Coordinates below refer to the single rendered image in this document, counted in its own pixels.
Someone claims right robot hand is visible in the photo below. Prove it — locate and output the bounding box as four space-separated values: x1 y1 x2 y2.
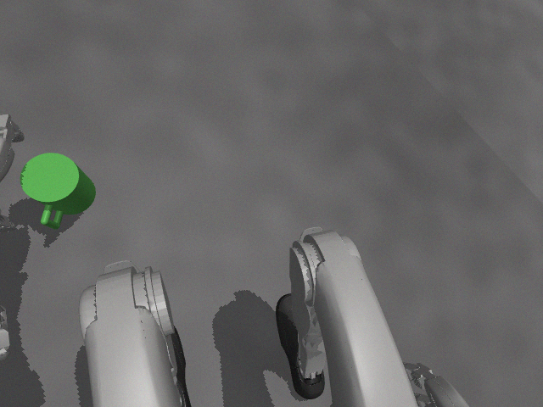
403 362 469 407

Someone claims left robot hand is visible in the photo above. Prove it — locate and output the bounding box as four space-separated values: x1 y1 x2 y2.
0 114 25 232

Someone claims right robot foot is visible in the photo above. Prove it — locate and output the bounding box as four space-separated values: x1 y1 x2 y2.
276 293 325 399

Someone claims left robot foot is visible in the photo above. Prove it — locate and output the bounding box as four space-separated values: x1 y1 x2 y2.
171 327 191 407

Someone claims mug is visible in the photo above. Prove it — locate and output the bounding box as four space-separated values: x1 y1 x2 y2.
20 153 96 230

